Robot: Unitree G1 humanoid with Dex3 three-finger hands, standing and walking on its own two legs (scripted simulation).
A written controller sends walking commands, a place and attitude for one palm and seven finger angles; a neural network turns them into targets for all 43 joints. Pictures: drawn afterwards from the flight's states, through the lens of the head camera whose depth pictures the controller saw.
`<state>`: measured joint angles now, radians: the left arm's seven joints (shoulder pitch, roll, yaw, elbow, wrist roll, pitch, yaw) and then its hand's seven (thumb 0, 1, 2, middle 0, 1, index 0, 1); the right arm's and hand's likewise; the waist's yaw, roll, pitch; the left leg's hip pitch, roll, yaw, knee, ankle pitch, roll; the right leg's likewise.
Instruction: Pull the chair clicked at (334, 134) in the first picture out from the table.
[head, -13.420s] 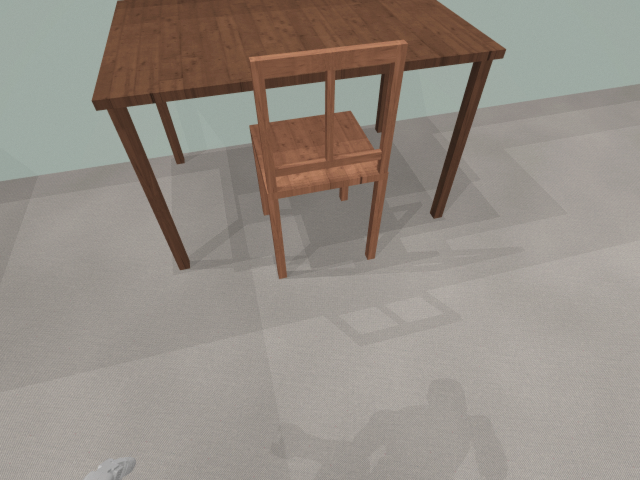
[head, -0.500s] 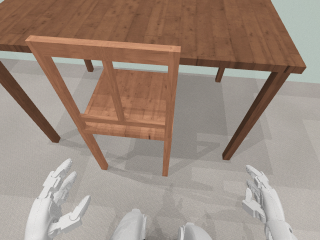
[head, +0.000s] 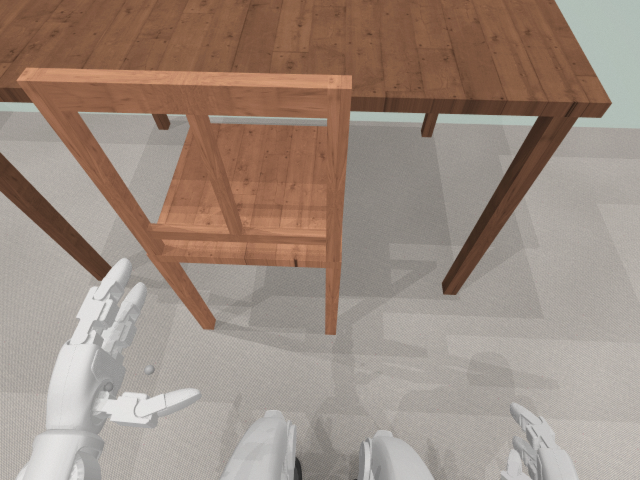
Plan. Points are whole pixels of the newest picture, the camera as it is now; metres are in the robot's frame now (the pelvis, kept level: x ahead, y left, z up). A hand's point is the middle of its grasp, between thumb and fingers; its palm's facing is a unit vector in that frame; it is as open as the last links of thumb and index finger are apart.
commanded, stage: raise the hand toward the chair's back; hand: left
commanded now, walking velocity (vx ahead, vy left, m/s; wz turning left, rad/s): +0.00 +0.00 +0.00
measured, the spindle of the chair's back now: (219, 180) +0.53 +0.19 +0.00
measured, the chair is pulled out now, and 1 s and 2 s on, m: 0.00 0.00 0.00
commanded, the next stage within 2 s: aim the fingers beside a spindle in 1.08 s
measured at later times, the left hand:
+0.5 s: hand (109, 347) +0.25 +0.24 +0.06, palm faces +0.05 -1.00 -0.03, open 16.8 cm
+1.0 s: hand (128, 337) +0.26 +0.22 +0.06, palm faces +0.03 -1.00 -0.06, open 16.9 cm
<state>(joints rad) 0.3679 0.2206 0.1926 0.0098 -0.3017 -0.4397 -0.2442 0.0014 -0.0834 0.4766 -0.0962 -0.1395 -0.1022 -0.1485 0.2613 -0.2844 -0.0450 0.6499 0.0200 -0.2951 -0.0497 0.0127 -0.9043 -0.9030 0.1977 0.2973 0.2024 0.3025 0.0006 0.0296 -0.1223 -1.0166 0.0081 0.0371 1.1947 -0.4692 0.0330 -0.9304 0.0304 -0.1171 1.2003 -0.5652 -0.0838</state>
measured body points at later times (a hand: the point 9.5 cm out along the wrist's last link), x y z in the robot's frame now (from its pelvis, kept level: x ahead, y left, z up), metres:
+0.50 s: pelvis +0.01 +0.03 +0.01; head +0.09 +0.05 +0.45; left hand +0.24 +0.30 +0.06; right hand +0.21 -0.18 -0.06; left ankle +0.06 +0.10 -0.64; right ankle +0.01 -0.07 -0.64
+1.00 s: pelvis +0.01 +0.02 +0.01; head +0.09 +0.03 +0.45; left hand +0.25 +0.28 +0.07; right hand +0.19 -0.22 -0.07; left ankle +0.06 +0.10 -0.64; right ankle +0.01 -0.07 -0.64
